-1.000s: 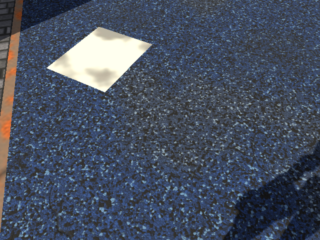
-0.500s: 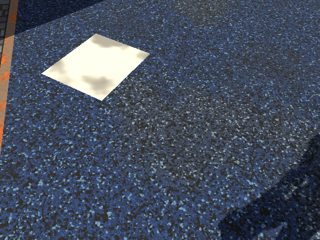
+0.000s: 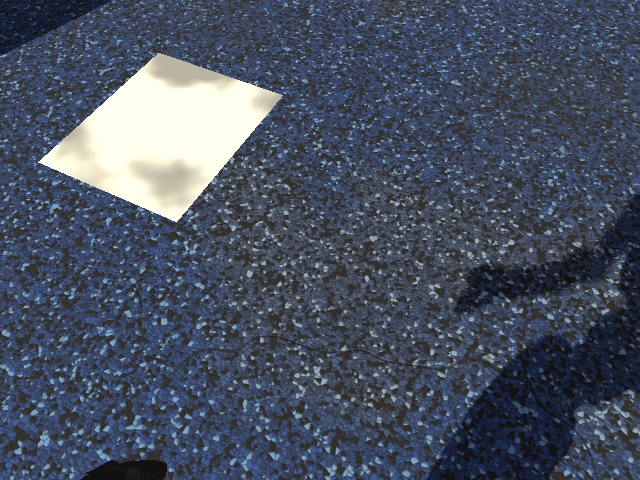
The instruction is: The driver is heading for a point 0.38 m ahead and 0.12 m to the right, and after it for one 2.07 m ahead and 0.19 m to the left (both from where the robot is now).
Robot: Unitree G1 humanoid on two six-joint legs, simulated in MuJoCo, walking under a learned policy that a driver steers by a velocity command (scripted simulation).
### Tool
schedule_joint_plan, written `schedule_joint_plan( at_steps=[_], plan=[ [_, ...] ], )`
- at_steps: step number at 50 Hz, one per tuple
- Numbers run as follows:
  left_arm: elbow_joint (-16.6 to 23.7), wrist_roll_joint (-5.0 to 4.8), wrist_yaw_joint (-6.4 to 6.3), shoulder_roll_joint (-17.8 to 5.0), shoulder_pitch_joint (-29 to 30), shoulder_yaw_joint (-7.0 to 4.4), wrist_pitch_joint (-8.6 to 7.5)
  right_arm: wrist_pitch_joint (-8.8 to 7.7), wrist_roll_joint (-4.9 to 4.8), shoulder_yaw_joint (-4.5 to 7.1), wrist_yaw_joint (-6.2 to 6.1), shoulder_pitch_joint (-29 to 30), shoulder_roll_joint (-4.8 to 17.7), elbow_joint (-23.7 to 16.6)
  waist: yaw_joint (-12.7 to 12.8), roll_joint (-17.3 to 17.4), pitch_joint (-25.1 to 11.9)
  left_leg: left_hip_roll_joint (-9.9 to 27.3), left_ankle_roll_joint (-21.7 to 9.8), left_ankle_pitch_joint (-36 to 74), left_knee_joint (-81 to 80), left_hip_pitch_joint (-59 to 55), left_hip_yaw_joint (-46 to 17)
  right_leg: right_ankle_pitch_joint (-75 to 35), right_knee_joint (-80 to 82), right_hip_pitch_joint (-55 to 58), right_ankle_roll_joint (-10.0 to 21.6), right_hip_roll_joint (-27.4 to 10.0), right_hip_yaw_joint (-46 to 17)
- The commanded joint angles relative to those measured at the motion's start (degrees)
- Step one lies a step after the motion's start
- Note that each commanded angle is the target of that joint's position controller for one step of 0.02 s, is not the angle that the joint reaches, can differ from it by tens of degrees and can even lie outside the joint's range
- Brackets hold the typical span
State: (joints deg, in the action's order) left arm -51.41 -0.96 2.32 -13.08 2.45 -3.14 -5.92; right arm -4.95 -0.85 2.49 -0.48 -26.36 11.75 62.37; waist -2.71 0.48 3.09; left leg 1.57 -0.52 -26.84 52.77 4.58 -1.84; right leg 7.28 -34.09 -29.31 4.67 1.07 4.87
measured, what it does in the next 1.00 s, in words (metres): walks ahead: left foot, then right foot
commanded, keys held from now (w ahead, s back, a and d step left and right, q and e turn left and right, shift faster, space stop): w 0.06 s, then w+e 0.54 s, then w+q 0.40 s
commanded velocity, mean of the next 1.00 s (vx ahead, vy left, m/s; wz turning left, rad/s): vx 0.50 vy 0.00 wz -0.17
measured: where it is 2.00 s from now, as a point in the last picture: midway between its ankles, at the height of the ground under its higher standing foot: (313, 226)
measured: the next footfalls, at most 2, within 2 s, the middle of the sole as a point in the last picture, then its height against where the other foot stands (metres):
left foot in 0.44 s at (258, 472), level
right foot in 0.96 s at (407, 378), level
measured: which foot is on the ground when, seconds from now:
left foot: up 0.00-0.42, down 0.44-0.96, up 0.98-1.00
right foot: down 0.00-0.46, up 0.48-0.94, down 0.96-1.00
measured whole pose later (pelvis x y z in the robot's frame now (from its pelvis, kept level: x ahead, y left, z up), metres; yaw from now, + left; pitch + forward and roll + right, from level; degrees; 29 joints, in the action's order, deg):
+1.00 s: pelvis +0.53 -0.05 +0.01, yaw -10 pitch +3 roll +1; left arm -45.6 -0.1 1.2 -13.0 -0.5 -3.1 -5.9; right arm -4.4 -1.6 3.8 -0.5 -23.3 14.6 57.1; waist -4.2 0.4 0.9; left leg 2.1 -0.3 -28.5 45.5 10.5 -1.4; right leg 8.6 -32.0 -26.1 2.1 -1.3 1.6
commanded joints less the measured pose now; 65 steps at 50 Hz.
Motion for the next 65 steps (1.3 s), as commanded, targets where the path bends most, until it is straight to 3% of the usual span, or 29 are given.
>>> schedule_joint_plan(
  at_steps=[1,2,4,6,10,14,17,20,21,22,23,24,25,26,27,29,32,36,42,45,47,48,49,50,51,52,54,59,65],
  plan=[
    [-2.8,0.01,-0.55,-7.9,-16.7,-1.85,0.37,-3.67,-2.47,1.03,0.49,4.4,6.9,-6.7,8.5,-7.5,-13.7,1.6,-2.8,2.1,30.3,38.5,-4.1,9.3,18.7,41.5,12.2,-20.5,-34.3],
    [-2.2,0.53,-0.14,-6.0,-12.2,-1.13,-0.24,-3.56,-1.88,1.36,-0.14,7.0,7.0,-7.3,6.0,-1.6,-8.9,4.4,-3.0,7.0,26.4,35.6,-2.9,2.8,20.6,30.9,10.7,-18.5,-27.3],
    [-2.8,1.44,0.38,-3.4,-9.8,-0.29,-0.90,-1.89,-0.41,2.12,-0.91,5.4,5.4,-7.5,1.9,-2.7,-5.9,7.4,-3.5,10.7,20.4,28.3,-3.1,-0.8,23.6,19.2,9.3,-14.3,-19.9],
    [-3.8,0.94,-0.01,-4.5,-11.6,-0.29,-0.80,-0.91,-0.15,2.07,-1.22,5.6,3.8,-8.4,0.6,-3.9,-3.3,8.0,-2.9,10.7,15.5,27.8,-2.2,-1.1,26.4,14.6,10.3,-13.0,-17.7],
    [-4.2,0.71,-2.09,-8.2,-16.8,-1.09,-0.44,-0.93,0.96,2.37,-1.26,16.8,5.6,-13.0,2.3,-2.4,0.1,7.6,0.5,22.3,-0.8,34.0,-1.3,-2.7,28.5,15.1,10.5,-12.2,-16.2],
    [-4.1,0.00,-2.88,-9.3,-21.5,-1.55,0.23,-1.47,0.32,1.58,-0.08,26.5,4.8,-15.4,5.3,-3.4,0.4,3.1,1.7,31.9,-17.0,28.4,0.8,-4.3,26.5,15.4,7.7,-9.6,-13.2],
    [-4.5,-0.70,-3.14,-9.3,-25.0,-1.79,0.84,-1.94,-0.35,1.30,0.91,31.1,5.6,-17.2,6.8,-4.1,0.6,1.8,1.9,31.1,-22.3,26.8,-0.2,-1.5,22.9,19.4,7.2,-11.2,-15.9],
    [-3.9,-0.70,-3.55,-10.3,-24.7,-2.52,1.59,-2.74,-0.60,2.10,1.35,29.2,8.7,-17.7,4.4,-5.8,-0.7,1.3,0.7,25.7,-26.0,21.5,-1.0,-0.9,17.7,22.9,5.6,-13.4,-19.6],
    [-3.5,-0.59,-3.58,-10.0,-24.0,-2.52,1.83,-2.96,-0.51,2.71,1.22,25.3,10.0,-16.8,2.1,-6.1,-2.5,0.8,-0.2,23.3,-27.0,16.2,-0.4,-4.2,13.8,22.7,4.7,-12.4,-19.5],
    [-2.6,-0.26,-3.45,-8.1,-23.3,-1.95,1.87,-3.29,-0.04,3.96,0.85,17.0,12.5,-14.9,-1.7,-5.0,-7.8,2.0,-2.2,22.3,-26.8,4.6,-1.1,-8.0,4.0,19.8,3.0,-8.8,-17.5],
    [-0.4,0.95,-3.30,-4.5,-22.9,-0.79,1.88,-3.36,0.82,5.04,0.37,6.6,16.9,-13.7,-5.1,2.5,-18.0,13.0,-5.5,20.0,-25.4,-12.0,-11.6,2.7,-14.6,10.5,0.7,-3.6,-12.7],
    [1.5,-0.80,-3.19,0.5,-30.1,0.41,0.81,-2.65,1.63,5.67,0.83,4.0,20.4,-12.6,-0.9,22.0,-24.1,24.8,-13.5,8.4,-33.4,-27.2,-38.5,26.8,-32.7,-9.9,-1.9,3.2,-8.2],
    [0.5,-1.92,-3.26,-6.0,-29.1,-0.89,0.50,-2.71,1.57,3.99,1.01,6.0,13.7,-14.0,-1.6,15.4,-21.4,23.4,-12.7,2.3,-35.5,-24.4,-40.7,25.6,-41.0,-15.3,-1.7,-0.9,-13.8],
    [1.4,-2.07,-3.29,-8.8,-24.5,-1.72,0.62,-2.72,1.18,2.90,0.92,9.8,9.8,-14.9,-1.8,9.5,-14.4,21.3,-10.0,5.5,-35.5,-17.2,-29.6,20.1,-41.9,-17.0,-1.3,-3.1,-13.1],
    [1.6,-1.62,-3.49,-8.1,-22.3,-1.87,0.96,-2.59,1.30,2.43,1.04,13.3,8.9,-15.2,-0.3,4.7,-10.5,18.7,-8.7,12.6,-36.5,-9.3,-21.7,15.2,-40.6,-14.2,-1.6,-5.6,-12.0],
    [2.3,-1.00,-3.21,-6.5,-21.1,-2.52,1.91,-2.36,1.90,2.01,1.03,16.4,7.1,-14.7,2.3,5.5,-6.1,15.1,-7.8,19.7,-39.8,-0.3,-12.0,10.2,-35.7,-10.0,-1.7,-8.5,-11.9],
    [3.1,-0.83,-2.87,-3.4,-20.4,-2.13,3.18,-2.87,1.72,2.48,1.10,13.0,7.7,-12.1,2.8,4.1,-4.3,13.8,-10.3,25.5,-43.3,2.8,-6.8,7.6,-31.1,-8.8,-1.9,-8.4,-11.4],
    [5.8,0.75,-2.29,-3.4,-12.4,-1.49,2.51,-2.20,0.51,3.01,0.70,11.2,9.9,-10.5,2.8,2.2,-1.7,12.9,-11.9,29.2,-45.6,1.9,-4.1,-1.1,-16.2,-11.5,-3.1,-8.9,-8.5],
    [8.7,-0.23,-0.93,-4.1,-0.1,-0.59,1.06,-0.97,-0.71,3.55,0.30,5.0,12.2,-8.4,-0.6,4.1,0.4,12.0,-10.7,25.7,-43.3,1.5,-3.2,-5.9,0.8,-3.9,-4.3,-4.9,-5.3],
    [8.9,-0.50,-0.58,-7.0,-1.7,-1.45,0.16,-0.26,-1.06,3.84,-0.05,5.0,13.0,-7.8,2.1,6.1,-0.9,13.9,-9.1,25.3,-39.0,-0.4,-5.9,-2.9,5.5,2.8,-2.7,-3.8,-5.7],
    [5.1,0.07,-1.34,-11.0,-14.2,-3.72,-0.20,0.03,-0.83,3.10,-0.16,6.2,11.1,-8.3,8.2,4.6,-8.2,9.2,-6.1,33.1,-24.8,4.3,-2.4,-2.8,7.2,22.2,-0.1,-3.4,-5.5],
    [3.5,1.05,-2.11,-15.7,-24.5,-5.12,-0.14,-0.04,0.56,1.71,-0.10,6.2,7.3,-10.3,11.6,-3.5,-17.5,4.7,-3.4,19.3,-5.7,15.5,1.4,-2.0,6.5,38.9,3.4,-15.1,-17.5],
    [2.8,1.61,-1.87,-19.1,-26.6,-5.50,0.35,-1.01,-0.49,0.24,-0.16,0.2,1.4,-11.4,8.3,-18.4,-23.1,-2.9,-1.1,-7.0,12.1,34.7,1.3,7.8,13.6,51.9,11.2,-26.8,-41.2],
    [3.1,1.39,-1.69,-13.3,-25.2,-4.10,0.20,-1.43,-1.84,1.78,-0.21,2.1,7.7,-10.6,9.1,-12.6,-19.8,0.0,-1.4,-6.7,20.3,40.0,-4.8,15.2,16.9,47.4,10.7,-25.4,-43.0],
    [3.8,0.75,-1.65,-9.8,-21.1,-3.01,-0.09,-1.38,-2.27,2.53,-0.28,6.0,10.0,-11.9,8.2,-10.2,-12.8,2.5,-2.3,-1.4,21.7,42.5,-4.4,14.7,17.7,40.7,8.1,-23.6,-34.1],
    [4.1,0.72,-1.46,-7.7,-16.9,-2.29,-0.26,-0.92,-1.83,2.67,-0.63,7.7,9.4,-12.0,6.4,-6.9,-9.4,4.7,-2.2,3.7,20.3,40.2,-3.7,10.9,19.4,33.7,6.5,-21.1,-27.6],
    [3.6,1.38,-1.26,-4.9,-12.5,-1.65,-0.52,0.46,-1.04,3.08,-0.66,8.0,7.7,-12.4,3.2,-7.9,-4.9,7.2,-2.1,9.6,16.1,35.4,-4.3,4.1,23.1,24.3,4.8,-17.6,-17.9],
    [1.3,1.93,-2.64,-7.3,-14.5,-2.80,-1.09,2.55,-0.72,2.93,-0.01,11.8,5.4,-15.4,2.1,-3.9,-1.9,7.7,-0.9,18.1,9.2,37.7,-4.7,-8.0,26.6,22.1,5.8,-17.5,-6.7],
    [0.4,1.29,-3.64,-10.2,-17.6,-3.49,-0.30,2.48,-0.26,1.77,2.25,23.1,4.6,-20.0,5.5,-2.6,1.5,6.1,-1.2,29.1,-8.1,36.5,0.9,-8.8,27.4,25.0,4.1,-16.9,3.1]
  ],
)
Keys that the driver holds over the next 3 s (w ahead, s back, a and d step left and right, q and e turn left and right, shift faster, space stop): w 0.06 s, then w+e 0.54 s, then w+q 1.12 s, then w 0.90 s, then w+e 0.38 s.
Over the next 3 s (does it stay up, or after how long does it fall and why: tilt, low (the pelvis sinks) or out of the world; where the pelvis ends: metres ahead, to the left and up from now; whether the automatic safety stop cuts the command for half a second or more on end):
stays up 1.57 0.20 0.02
